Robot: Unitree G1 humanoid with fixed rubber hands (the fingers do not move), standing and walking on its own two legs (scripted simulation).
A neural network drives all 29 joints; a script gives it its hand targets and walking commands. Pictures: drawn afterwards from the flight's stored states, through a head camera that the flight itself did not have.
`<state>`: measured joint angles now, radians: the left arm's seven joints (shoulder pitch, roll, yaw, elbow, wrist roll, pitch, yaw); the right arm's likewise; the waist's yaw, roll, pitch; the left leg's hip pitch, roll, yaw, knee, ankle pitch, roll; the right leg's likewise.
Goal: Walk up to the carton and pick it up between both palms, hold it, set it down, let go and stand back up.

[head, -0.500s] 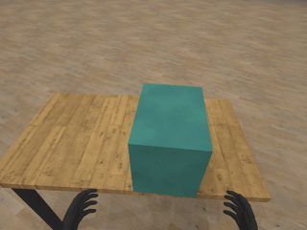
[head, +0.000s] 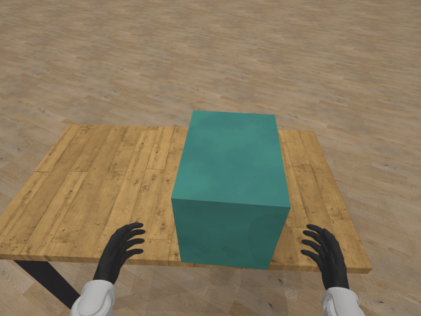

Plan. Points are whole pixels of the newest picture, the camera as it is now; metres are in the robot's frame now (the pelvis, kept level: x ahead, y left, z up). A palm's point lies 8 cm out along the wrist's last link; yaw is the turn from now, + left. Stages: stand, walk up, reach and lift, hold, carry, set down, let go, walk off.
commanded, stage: reach and lift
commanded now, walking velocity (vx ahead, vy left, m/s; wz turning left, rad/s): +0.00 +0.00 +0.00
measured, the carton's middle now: (228, 187) +0.45 -0.01 -0.01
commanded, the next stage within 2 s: none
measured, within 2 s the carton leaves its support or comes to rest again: neither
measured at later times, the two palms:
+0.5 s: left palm (119, 205) +0.32 +0.21 +0.08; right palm (332, 225) +0.29 -0.19 +0.07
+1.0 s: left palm (126, 161) +0.39 +0.20 +0.13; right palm (329, 181) +0.36 -0.19 +0.11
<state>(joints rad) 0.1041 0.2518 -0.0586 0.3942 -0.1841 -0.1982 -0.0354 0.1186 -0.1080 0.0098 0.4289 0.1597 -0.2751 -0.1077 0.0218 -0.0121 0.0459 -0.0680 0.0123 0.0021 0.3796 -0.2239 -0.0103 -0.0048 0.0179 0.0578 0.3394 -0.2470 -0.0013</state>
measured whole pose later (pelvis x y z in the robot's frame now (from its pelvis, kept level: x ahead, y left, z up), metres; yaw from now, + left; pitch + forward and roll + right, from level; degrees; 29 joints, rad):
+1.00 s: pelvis -0.01 +0.00 +0.00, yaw -1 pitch +0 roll -1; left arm -0.64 0.28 0.12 0.59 -0.13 0.27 -0.03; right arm -0.57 -0.22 0.03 0.61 0.31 0.12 -0.19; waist -0.02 -0.02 0.02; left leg -0.18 0.02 0.02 0.35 -0.18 -0.01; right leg -0.12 0.03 0.07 0.31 -0.19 0.01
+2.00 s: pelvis -0.03 +0.00 -0.02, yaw +1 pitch +20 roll -2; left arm -1.03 0.26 -0.05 1.56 -0.24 -0.39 0.01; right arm -0.91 -0.20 0.08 1.35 0.36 -0.29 -0.11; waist -0.06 0.00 -0.22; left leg -0.74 0.03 -0.04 0.62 -0.22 -0.02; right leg -0.66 0.04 0.01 0.57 -0.25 0.00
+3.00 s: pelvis -0.01 +0.00 +0.00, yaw +0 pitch +10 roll -1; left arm -0.80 0.00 0.53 1.15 0.42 -0.32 0.01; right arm -0.67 0.13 -0.67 0.96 -0.49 -0.34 -0.08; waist -0.02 -0.03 -0.03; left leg -0.39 0.02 -0.01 0.40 -0.17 -0.01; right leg -0.32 0.03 0.05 0.34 -0.18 0.01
